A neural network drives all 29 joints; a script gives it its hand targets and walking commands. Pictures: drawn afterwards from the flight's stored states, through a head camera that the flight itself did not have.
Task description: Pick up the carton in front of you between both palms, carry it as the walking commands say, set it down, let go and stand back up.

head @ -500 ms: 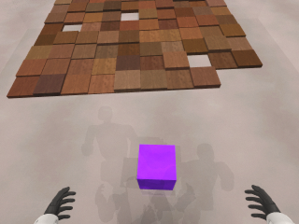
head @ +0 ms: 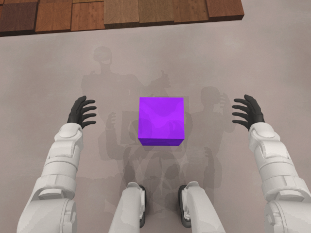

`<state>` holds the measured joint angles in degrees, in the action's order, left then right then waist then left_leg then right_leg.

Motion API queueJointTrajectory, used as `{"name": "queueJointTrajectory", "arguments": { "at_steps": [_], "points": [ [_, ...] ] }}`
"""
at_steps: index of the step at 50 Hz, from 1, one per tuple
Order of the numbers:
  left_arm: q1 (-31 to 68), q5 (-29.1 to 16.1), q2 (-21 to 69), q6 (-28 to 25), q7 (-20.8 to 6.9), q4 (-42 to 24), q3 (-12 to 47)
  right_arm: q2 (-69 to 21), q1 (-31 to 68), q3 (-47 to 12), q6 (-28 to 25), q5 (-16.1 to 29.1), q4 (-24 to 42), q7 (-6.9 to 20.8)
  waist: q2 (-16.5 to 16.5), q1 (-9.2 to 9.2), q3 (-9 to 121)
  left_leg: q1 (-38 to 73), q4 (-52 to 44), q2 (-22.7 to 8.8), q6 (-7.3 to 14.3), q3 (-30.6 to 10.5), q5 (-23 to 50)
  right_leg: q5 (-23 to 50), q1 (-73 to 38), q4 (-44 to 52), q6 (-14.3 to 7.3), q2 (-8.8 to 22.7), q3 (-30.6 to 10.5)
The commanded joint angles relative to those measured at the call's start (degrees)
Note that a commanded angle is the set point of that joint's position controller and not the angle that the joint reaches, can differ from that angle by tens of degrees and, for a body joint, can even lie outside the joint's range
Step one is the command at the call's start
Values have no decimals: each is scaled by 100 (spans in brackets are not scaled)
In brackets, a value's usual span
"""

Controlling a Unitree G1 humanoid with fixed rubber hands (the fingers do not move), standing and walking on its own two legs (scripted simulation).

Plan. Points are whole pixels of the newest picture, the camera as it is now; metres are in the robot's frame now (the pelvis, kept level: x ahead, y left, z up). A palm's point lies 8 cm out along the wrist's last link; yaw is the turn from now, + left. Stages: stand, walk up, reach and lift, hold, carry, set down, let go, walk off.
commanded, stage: reach and lift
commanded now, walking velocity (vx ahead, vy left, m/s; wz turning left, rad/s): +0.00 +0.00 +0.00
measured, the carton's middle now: (161, 123) +0.51 +0.00 -0.56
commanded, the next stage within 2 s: none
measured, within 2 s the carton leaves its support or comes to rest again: neither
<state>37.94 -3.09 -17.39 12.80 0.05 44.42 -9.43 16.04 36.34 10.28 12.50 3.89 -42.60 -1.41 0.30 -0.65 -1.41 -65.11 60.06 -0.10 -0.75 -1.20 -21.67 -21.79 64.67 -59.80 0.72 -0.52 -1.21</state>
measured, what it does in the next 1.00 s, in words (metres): lowers itself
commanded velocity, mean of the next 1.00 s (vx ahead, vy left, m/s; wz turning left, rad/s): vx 0.00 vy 0.00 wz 0.00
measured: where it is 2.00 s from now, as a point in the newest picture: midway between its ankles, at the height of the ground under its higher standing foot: (162, 214)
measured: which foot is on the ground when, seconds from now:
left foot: down 0.00-1.00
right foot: down 0.00-1.00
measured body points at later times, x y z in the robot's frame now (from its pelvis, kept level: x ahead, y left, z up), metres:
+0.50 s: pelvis -0.02 +0.00 -0.04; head +0.32 +0.01 +0.25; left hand +0.55 +0.19 -0.17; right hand +0.53 -0.20 -0.17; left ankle +0.05 +0.12 -0.65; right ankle +0.05 -0.13 -0.65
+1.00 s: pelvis -0.05 +0.00 -0.25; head +0.32 +0.00 +0.01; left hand +0.52 +0.19 -0.41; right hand +0.51 -0.20 -0.41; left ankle +0.05 +0.13 -0.65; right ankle +0.05 -0.13 -0.65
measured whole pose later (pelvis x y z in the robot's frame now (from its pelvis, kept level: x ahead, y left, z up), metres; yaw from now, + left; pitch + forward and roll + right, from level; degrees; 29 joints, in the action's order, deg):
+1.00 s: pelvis -0.05 +0.00 -0.25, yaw -1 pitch +48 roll -1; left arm 79.8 -8.7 -22.0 7.7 5.6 57.0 -8.7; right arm 19.4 77.6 10.6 7.7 9.2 -54.4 -7.2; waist 0.0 -0.6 -8.1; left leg -126.9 111.1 3.1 -3.0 -3.4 -31.8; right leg -31.4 126.8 -110.6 3.5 -3.6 -2.8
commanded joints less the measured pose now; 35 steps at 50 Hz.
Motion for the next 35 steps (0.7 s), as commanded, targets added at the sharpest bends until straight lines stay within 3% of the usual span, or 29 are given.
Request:
{"name": "queueJointTrajectory", "arguments": {
  "at_steps": [1,7,13,16,20,26,31,35],
  "points": [
    [1877,-13,-854,-59,52,-277,-264,791,1863,219,-41,40,333,-115,10,-6,4424,1787,-351,265,-129,168,1958,1989,-1600,394,207,-234,180],
    [3904,49,-963,77,67,362,-442,790,3793,444,137,-54,-259,-171,37,-49,4740,1045,-416,295,-141,305,608,655,-1020,397,229,-251,312],
    [5295,328,-960,51,37,918,-742,771,5136,870,121,-339,-735,-175,100,-96,5160,798,-266,342,-164,326,278,311,-550,279,219,-303,421],
    [5479,585,-914,-30,32,923,-949,744,5313,1113,28,-568,-699,-168,113,-120,5764,1019,-229,393,-160,329,745,771,-698,250,242,-363,456],
    [5284,851,-710,-245,20,656,-1156,555,5038,1324,-213,-809,-453,-117,169,-105,6316,1379,-79,448,-108,288,2080,1908,-643,134,221,-421,443],
    [4642,1039,-206,-693,34,563,-1395,87,4404,1534,-696,-1001,-385,-58,171,-63,6108,592,656,406,-94,110,3534,3127,485,-542,244,-387,327],
    [4172,986,-56,-877,114,690,-1349,6,3978,1504,-890,-1046,-582,-115,155,-101,5866,-711,1596,393,-189,100,3318,2892,1619,-1472,328,-377,319],
    [4284,691,-272,-958,243,602,-1087,189,4095,1214,-962,-744,-523,-234,138,-73,6212,-1395,2406,416,-238,151,3116,2860,1960,-2311,342,-388,319]
  ]
}}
